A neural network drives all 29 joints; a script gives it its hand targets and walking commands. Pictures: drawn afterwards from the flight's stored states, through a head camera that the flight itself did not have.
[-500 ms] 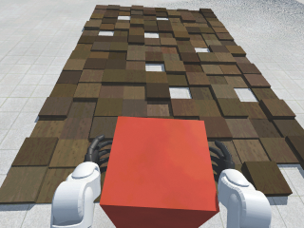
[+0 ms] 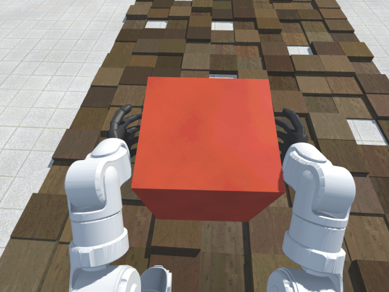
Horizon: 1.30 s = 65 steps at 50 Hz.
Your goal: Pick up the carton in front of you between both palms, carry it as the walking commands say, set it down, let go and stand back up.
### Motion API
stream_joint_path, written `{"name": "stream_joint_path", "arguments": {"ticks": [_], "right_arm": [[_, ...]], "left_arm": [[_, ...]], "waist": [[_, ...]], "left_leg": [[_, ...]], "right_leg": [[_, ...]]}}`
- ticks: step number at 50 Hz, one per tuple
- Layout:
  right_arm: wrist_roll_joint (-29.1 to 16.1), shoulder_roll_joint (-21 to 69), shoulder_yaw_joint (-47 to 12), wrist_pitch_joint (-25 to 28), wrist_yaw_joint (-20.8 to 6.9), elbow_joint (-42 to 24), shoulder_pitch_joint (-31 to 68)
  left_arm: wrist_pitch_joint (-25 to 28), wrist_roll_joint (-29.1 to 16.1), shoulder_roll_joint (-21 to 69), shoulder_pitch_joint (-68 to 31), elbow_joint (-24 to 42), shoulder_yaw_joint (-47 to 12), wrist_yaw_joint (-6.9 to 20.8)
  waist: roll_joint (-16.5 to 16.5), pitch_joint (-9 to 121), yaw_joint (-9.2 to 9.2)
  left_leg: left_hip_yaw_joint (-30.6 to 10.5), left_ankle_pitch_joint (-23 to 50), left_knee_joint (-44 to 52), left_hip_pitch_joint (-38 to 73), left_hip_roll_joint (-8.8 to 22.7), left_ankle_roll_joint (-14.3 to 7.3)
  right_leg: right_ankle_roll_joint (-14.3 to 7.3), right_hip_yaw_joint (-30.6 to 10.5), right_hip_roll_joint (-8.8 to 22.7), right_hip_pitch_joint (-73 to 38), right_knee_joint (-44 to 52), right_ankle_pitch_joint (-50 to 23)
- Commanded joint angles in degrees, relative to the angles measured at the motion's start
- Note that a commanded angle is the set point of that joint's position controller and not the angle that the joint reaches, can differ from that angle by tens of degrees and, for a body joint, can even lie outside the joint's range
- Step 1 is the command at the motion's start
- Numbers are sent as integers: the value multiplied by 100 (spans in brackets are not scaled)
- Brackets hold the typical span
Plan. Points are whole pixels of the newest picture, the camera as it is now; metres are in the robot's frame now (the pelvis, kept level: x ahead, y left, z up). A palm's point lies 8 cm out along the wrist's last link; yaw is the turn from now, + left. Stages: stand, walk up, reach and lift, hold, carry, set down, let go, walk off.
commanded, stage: carry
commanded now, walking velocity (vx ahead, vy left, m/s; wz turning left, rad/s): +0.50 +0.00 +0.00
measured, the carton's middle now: (204, 159) +0.37 +0.01 +0.07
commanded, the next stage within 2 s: none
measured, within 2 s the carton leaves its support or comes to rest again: neither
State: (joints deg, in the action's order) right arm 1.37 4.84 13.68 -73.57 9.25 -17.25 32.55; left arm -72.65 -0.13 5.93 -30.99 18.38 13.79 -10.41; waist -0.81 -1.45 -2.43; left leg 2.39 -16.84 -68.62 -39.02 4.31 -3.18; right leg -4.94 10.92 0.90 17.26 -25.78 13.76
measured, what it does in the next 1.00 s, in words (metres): walks ahead: left foot 0.04 m higher, then right foot 0.04 m lower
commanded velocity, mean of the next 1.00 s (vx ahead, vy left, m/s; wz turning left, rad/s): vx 0.50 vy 0.00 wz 0.00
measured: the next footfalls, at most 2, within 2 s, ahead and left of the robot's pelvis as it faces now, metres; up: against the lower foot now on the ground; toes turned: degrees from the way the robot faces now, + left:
left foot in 0.16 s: +0.30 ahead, +0.13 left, +0.04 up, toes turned +7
right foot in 0.54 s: +0.51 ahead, -0.09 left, +0.01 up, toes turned -5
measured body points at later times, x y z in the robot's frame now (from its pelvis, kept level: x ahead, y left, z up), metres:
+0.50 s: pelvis +0.34 +0.01 +0.02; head +0.43 -0.01 +0.46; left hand +0.73 +0.12 +0.15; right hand +0.70 -0.18 +0.15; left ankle +0.25 +0.12 -0.71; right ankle +0.45 -0.10 -0.70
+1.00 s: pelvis +0.69 -0.02 -0.01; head +0.74 -0.03 +0.44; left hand +1.08 +0.11 +0.13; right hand +1.06 -0.20 +0.12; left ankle +0.82 +0.06 -0.71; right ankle +0.50 -0.09 -0.65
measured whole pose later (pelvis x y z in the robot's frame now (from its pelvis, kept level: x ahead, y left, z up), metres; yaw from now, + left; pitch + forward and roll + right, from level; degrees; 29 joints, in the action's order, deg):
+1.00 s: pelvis +0.69 -0.02 -0.01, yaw -3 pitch +5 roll +2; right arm 3.7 5.5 15.3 -69.6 9.8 -5.4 39.9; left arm -69.8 0.3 3.1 -37.7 7.7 18.0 -8.6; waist 1.2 -1.8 1.4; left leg 6.4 -5.9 -35.1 -33.8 -2.9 -4.9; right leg -0.5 0.7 -1.8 14.4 -59.6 22.7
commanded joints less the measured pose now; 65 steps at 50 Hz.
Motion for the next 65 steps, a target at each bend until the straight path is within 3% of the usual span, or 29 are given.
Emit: {"name": "stream_joint_path", "arguments": {"ticks": [1, 5, 9, 10, 11, 12, 13, 16, 21, 24, 26, 27, 28, 29, 30, 33, 37, 44, 45, 47, 48, 49, 51, 53, 56, 59, 62, 63, 65], "right_arm": [[-1484, 4110, -3771, 175, -450, 157, 3714], [-1522, 4134, -3589, 190, -417, 617, 4136], [-1511, 4309, -3391, 157, -438, 1010, 4262], [-1491, 4345, -3338, 180, -442, 1110, 4249], [-1523, 4510, -3293, 210, -466, 1155, 4060], [-1589, 4614, -3369, 263, -489, 1056, 4083], [-1688, 4882, -3467, 288, -522, 802, 4182], [-1974, 5305, -3883, 489, -550, -196, 4636], [-2382, 4802, -4369, 638, -595, -1010, 4469], [-2440, 4349, -4421, 565, -619, -711, 4147], [-2276, 4140, -4316, 439, -609, -420, 3991], [-2133, 3924, -4146, 365, -578, -246, 4052], [-1931, 3738, -3913, 254, -533, 60, 4031], [-1773, 3617, -3632, 105, -464, 422, 3776], [-1544, 3486, -3324, 41, -373, 568, 3768], [-1252, 3978, -3017, -12, -321, 848, 4100], [-1065, 4665, -3088, 199, -396, 1062, 4328], [-1063, 4496, -3324, 315, -339, 934, 4086], [-1130, 4446, -3363, 294, -360, 898, 4056], [-1263, 4419, -3405, 276, -427, 900, 3980], [-1257, 4405, -3401, 336, -434, 937, 3959], [-1386, 4625, -3494, 386, -469, 1040, 3745], [-1771, 5076, -3785, 422, -605, 520, 4083], [-2158, 5310, -4173, 497, -684, 53, 4795], [-2481, 5306, -4385, 592, -741, -192, 4873], [-2567, 4991, -4366, 597, -741, -200, 4669], [-2488, 4653, -4247, 506, -715, 33, 4421], [-2428, 4575, -4172, 444, -708, 124, 4489], [-2254, 4424, -3993, 333, -676, 373, 4460]], "left_arm": [[101, -1833, 4024, -3918, -64, -3889, 809], [111, -1654, 3981, -4244, -552, -3597, 722], [40, -1539, 4129, -4289, -827, -3389, 665], [28, -1519, 4247, -4387, -817, -3386, 673], [29, -1490, 4331, -4410, -777, -3399, 686], [48, -1505, 4574, -4390, -679, -3387, 721], [101, -1454, 4628, -4670, -526, -3400, 711], [287, -1120, 4738, -4416, -144, -3235, 633], [506, -686, 3892, -3551, 297, -3279, 438], [443, -666, 3451, -3320, 246, -3319, 416], [341, -780, 3261, -3161, -35, -3332, 471], [268, -882, 3274, -3088, -173, -3335, 518], [182, -999, 3218, -3216, -396, -3293, 545], [91, -1079, 2996, -3359, -621, -3222, 525], [22, -1333, 3248, -3760, -574, -3373, 566], [-35, -1935, 4188, -4777, -404, -3624, 803], [121, -2194, 5010, -5350, -469, -3816, 992], [245, -1834, 4598, -4444, -805, -3580, 868], [249, -1756, 4533, -4299, -827, -3535, 835], [227, -1591, 4493, -4282, -884, -3491, 793], [202, -1532, 4573, -4315, -819, -3442, 793], [181, -1502, 4560, -4179, -693, -3525, 809], [277, -1396, 4722, -4397, -529, -3567, 778], [358, -1143, 4657, -4299, -462, -3325, 719], [442, -822, 4370, -3810, -492, -3264, 589], [487, -643, 4012, -3501, -466, -3208, 478], [433, -627, 3716, -3434, -428, -3143, 457], [426, -573, 3635, -3470, -565, -3102, 447], [305, -714, 3628, -3385, -739, -3216, 507]], "waist": [[754, 2395, -31], [780, 2053, -71], [892, 2511, 267], [374, 3123, 575], [-352, 3683, 957], [-2025, 4104, 986], [-1739, 4026, 1066], [-265, 3256, 996], [-581, 3026, 757], [-941, 3004, 230], [8, 3213, -448], [578, 3060, -660], [1427, 2697, -382], [2064, 3165, -115], [1705, 3067, -149], [336, 2565, -90], [417, 2544, -58], [895, 2492, -208], [1028, 2544, -100], [942, 3191, 705], [-201, 4031, 850], [-1870, 4343, 991], [-523, 3607, 846], [-276, 3393, 761], [-343, 3072, 770], [-908, 3356, 597], [-345, 3253, 51], [368, 3105, 56], [1531, 2797, -216]], "left_leg": [[136, 330, 359, -922, 113, 68], [617, 486, 2184, -352, -180, 7], [1224, 745, 3360, 1469, -849, -323], [839, 1526, 3561, 3362, -600, -588], [-288, 1684, 3746, 5215, 200, -875], [-2879, 2876, 4153, 6728, 1419, -1666], [-2994, 3531, 3986, 7053, 1525, -1806], [-2091, 2621, 3825, 6377, 1253, -863], [-705, 1861, 4274, 4806, 742, -583], [137, 2231, 3775, 3775, 581, -358], [710, 2674, 1834, 3041, 143, -167], [493, 743, 545, 2050, -86, -149], [250, -1651, -751, 686, -369, -34], [-59, -1646, -1680, -354, -685, 77], [-164, -1447, -2232, -930, -469, 53], [-207, -1078, -2040, -1231, -175, 92], [52, -782, -664, -1207, -162, 77], [1066, 1681, 3479, 374, -927, -50], [1141, 1730, 3810, 1041, -1051, -79], [1121, 2005, 4185, 3324, -891, -167], [-1166, 2624, 3738, 5399, 455, -1190], [-3246, 3990, 4201, 6349, 1327, -1846], [-2499, 3368, 4126, 5378, 871, -1346], [-2690, 2314, 4372, 4871, 1070, -1330], [-1928, 2233, 4524, 4283, 772, -1128], [-1290, 2228, 4275, 3489, 613, -910], [-420, 1597, 3261, 2088, 205, -637], [-108, 1545, 2922, 1382, -232, -342], [20, -1065, 1116, -338, -587, 43]], "right_leg": [[-705, -1428, 1448, -2474, 746, -1793], [-629, -843, 1072, -2231, 653, -2421], [-127, -111, 787, -2220, -1052, -5225], [149, -149, 714, -1276, -2319, -4984], [367, -369, 577, 191, -3403, -3077], [601, -646, -431, 2306, -4967, 1245], [488, -1272, -401, 3136, -5939, 1677], [140, -1769, 123, 3736, -4947, 1491], [379, -1061, -4, 1787, -1432, 283], [358, -377, -164, -184, -570, -1180], [259, 106, -309, -1984, -61, -1771], [345, -341, 31, -2706, -83, -1569], [362, -1597, 806, -3123, -1056, -3898], [-563, -3822, 1725, -3735, -429, -3798], [-1008, -4297, 2064, -3609, -29, -2528], [-977, -3520, 1718, -2698, 38, -2709], [-661, -2675, 1397, -2585, 359, -2870], [-216, -963, 493, -2809, -188, -5774], [-164, -991, 631, -2635, -363, -6153], [149, -479, 654, -1909, -1923, -5853], [695, -664, 92, 105, -4141, -4399], [832, -884, -1035, 1869, -5884, 940], [408, -1313, -351, 2091, -5552, 1204], [332, -1573, -78, 2275, -4856, 1314], [418, -1067, -267, 1627, -2308, 2079], [399, -622, -466, 213, -886, 466], [318, -451, -371, -1803, 333, -1096], [56, -977, -273, -2448, 386, -1018], [-826, -3089, 1455, -3396, 522, -2398]]}}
